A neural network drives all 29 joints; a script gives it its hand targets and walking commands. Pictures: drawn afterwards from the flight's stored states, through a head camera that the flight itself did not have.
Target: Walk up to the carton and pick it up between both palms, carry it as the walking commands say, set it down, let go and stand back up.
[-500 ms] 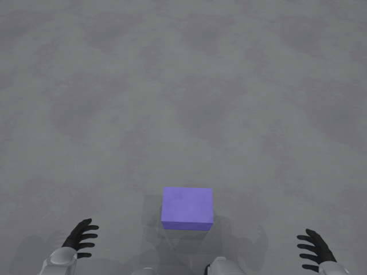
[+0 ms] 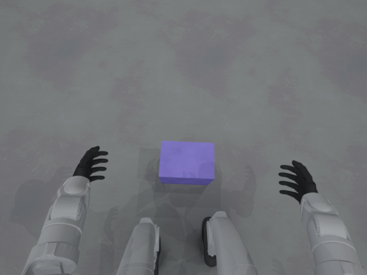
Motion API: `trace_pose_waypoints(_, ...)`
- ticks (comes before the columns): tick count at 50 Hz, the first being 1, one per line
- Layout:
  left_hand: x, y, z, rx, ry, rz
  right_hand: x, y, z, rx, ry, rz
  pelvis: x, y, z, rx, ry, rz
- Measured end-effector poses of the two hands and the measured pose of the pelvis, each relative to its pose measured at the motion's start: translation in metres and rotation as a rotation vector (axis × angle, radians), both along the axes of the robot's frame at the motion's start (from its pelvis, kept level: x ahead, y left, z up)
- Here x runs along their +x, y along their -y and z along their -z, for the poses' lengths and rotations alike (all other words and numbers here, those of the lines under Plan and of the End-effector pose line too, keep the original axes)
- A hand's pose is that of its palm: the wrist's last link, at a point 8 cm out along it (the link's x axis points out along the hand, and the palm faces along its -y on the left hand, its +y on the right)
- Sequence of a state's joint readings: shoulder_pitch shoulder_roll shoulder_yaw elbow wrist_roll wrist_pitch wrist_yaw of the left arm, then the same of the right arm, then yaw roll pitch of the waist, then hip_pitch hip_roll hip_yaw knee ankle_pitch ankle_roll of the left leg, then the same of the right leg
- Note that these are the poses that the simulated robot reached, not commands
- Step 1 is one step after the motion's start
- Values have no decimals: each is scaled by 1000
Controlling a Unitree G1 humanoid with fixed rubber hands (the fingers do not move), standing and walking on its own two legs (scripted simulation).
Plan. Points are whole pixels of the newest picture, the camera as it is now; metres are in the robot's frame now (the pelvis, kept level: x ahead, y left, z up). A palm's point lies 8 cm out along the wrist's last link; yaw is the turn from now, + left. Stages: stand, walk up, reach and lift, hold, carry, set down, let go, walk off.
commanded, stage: reach and lift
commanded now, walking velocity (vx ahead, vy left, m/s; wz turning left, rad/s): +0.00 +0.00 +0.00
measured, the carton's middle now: (186, 164) +0.46 -0.03 -0.59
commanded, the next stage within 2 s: none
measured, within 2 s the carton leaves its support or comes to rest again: neither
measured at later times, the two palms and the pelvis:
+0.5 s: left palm (110, 134) +0.44 +0.19 -0.14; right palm (272, 139) +0.42 -0.24 -0.13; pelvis -0.01 -0.01 -0.04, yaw +1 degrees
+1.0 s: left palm (118, 134) +0.47 +0.19 -0.21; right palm (256, 134) +0.46 -0.23 -0.20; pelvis -0.01 -0.01 -0.08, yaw +3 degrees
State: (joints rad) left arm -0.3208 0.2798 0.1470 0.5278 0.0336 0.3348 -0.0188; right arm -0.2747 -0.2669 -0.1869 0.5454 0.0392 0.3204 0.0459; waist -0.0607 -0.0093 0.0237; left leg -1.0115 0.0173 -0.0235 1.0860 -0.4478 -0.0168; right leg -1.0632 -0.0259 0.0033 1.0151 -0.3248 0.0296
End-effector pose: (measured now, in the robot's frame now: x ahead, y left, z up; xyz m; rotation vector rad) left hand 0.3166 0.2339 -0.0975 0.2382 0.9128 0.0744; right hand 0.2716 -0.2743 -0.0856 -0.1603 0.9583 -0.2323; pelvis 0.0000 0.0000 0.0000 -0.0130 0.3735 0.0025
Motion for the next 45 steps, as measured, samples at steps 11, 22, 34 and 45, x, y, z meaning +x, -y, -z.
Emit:
trace_pose_waypoints(11,48,6,10,-41,69,-23,68,-12,14,38,120,-5,-12,1,15,12,-132,-6)
trace_pose_waypoints(22,109,35,33,-114,186,-16,131,-30,40,72,230,-21,-14,8,35,23,-304,-3)
trace_pose_waypoints(34,153,45,54,-160,281,-53,191,-51,59,87,333,-66,-5,13,51,35,-461,-8)
trace_pose_waypoints(45,144,40,85,-158,242,-66,184,-47,89,87,284,-52,0,14,57,23,-521,-20)
